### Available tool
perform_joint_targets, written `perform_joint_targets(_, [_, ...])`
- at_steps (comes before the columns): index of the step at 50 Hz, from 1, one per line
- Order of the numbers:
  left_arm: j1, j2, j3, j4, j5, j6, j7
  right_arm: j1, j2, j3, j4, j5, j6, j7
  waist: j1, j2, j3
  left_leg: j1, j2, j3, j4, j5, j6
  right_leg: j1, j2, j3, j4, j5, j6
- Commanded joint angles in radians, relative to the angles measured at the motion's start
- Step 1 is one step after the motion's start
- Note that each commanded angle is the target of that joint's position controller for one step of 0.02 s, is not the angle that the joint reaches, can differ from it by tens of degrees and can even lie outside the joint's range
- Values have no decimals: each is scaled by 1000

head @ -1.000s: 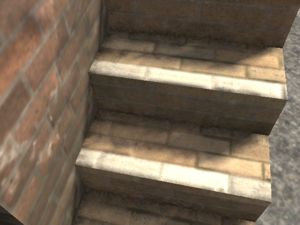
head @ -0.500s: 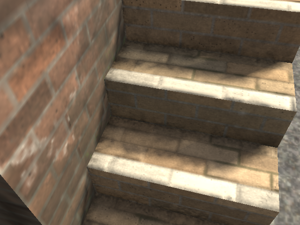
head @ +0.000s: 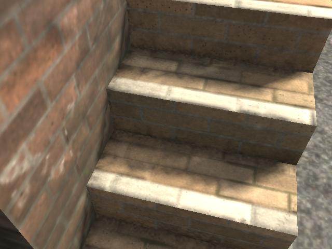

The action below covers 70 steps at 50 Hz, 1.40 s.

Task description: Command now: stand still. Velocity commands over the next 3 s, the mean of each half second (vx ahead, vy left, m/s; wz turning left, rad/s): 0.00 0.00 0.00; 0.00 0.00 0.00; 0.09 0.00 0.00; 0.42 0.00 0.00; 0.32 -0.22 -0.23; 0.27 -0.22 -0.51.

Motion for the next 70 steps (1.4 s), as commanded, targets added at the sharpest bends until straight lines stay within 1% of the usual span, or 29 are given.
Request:
perform_joint_targets(1, [38,79,12,-20,-2,-11,4,79,-68,-9,-2,0,-6,-5,2,2,56,31,91,-86,-56,14,25,-89,-134,116,-105,71,-10])
perform_joint_targets(9, [50,78,13,-2,-4,-13,8,70,-60,-6,23,4,-7,-9,6,5,49,43,94,-78,-45,59,26,-69,-136,113,-94,137,-10])
perform_joint_targets(10, [69,66,11,11,-10,-16,11,74,-56,-4,24,-1,-2,-14,2,3,48,51,100,-80,-53,54,22,-69,-132,114,-104,106,-11])
perform_joint_targets(12, [67,68,12,15,-9,-19,12,72,-58,-3,28,-1,3,-17,1,8,62,45,100,-80,-54,58,21,-67,-132,115,-109,109,-10])
perform_joint_targets(17, [68,69,14,23,-9,-22,11,71,-60,-1,36,2,2,-18,1,11,54,54,101,-76,-49,83,23,-51,-134,115,-105,151,-10])
perform_joint_targets(34, [79,63,14,35,-10,-21,14,85,-56,4,55,3,4,-21,1,6,58,57,106,-65,-39,94,22,-38,-137,114,-102,192,-12])
perform_joint_targets(35, [86,58,11,40,-16,-21,16,69,-55,7,48,2,8,-24,5,14,55,58,108,-69,-38,113,26,-33,-133,109,-99,211,-13])
perform_joint_targets(38, [89,61,10,41,-14,-21,17,74,-58,9,48,4,12,-26,1,8,53,59,109,-67,-36,106,27,-29,-133,109,-98,219,-13])
perform_joint_targets(49, [95,60,6,40,-13,-23,17,76,-61,13,50,3,16,-24,-3,8,65,54,111,-64,-40,71,23,-43,-133,112,-107,197,-16])
perform_joint_targets(50, [95,62,7,40,-12,-23,16,78,-68,11,51,6,15,-25,-4,7,65,55,111,-64,-38,71,23,-44,-134,111,-104,200,-15])
perform_joint_targets(51, [91,68,10,36,-6,-23,15,96,-67,8,59,7,11,-22,-7,-1,66,54,109,-59,-38,51,19,-51,-137,117,-107,177,-15])
perform_joint_targets(54, [93,68,12,33,-8,-26,11,92,-61,8,60,4,9,-21,-4,7,77,51,111,-61,-41,46,18,-65,-137,118,-112,153,-18])
perform_joint_targets(61, [96,67,15,29,-9,-27,10,100,-60,6,61,5,6,-20,-3,7,66,46,110,-58,-36,56,17,-51,-137,115,-105,177,-19])
perform_joint_targets(62, [101,62,13,32,-15,-26,12,83,-59,9,53,4,10,-23,2,14,64,45,112,-62,-36,75,21,-44,-133,109,-101,201,-19])
perform_joint_targets(63, [105,64,13,33,-15,-26,12,85,-59,9,51,4,11,-24,1,11,59,45,112,-61,-33,76,22,-37,-134,109,-100,211,-18])
perform_joint_targets(64, [107,53,8,35,-12,-27,12,93,-47,15,57,4,13,-25,1,7,44,55,110,-60,-49,32,22,-32,-133,110,-121,164,-18])
perform_joint_targets(65, [100,48,4,34,-7,-27,12,89,-45,17,58,1,15,-25,1,5,57,54,106,-60,-63,-13,21,-43,-128,113,-144,97,-20])
perform_joint_targets(67, [82,52,3,26,0,-28,12,77,-58,15,55,-2,17,-24,0,-2,90,49,95,-56,-74,-71,24,-75,-120,124,-182,-24,-30])
perform_joint_targets(68, [79,60,5,23,-1,-32,12,72,-65,13,52,-3,15,-23,-1,-6,102,46,89,-52,-71,-82,29,-89,-121,130,-195,-62,-36])
perform_joint_targets(70, [75,71,8,16,-4,-39,12,72,-64,12,47,-4,9,-21,-2,-14,106,42,80,-41,-53,-92,37,-91,-123,141,-205,-93,-50])
Next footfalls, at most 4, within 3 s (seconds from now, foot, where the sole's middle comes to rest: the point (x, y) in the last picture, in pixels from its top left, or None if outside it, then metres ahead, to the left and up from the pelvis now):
1.80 right None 0.11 -0.10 -0.78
2.16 left None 0.29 0.15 -0.58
2.68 right None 0.24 -0.17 -0.59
2.98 left None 0.37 -0.10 -0.59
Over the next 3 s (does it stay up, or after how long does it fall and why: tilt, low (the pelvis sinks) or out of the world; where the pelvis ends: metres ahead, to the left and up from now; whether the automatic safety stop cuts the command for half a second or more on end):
stays up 0.27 -0.11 0.16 its command is cut before an obstacle after 2.1 s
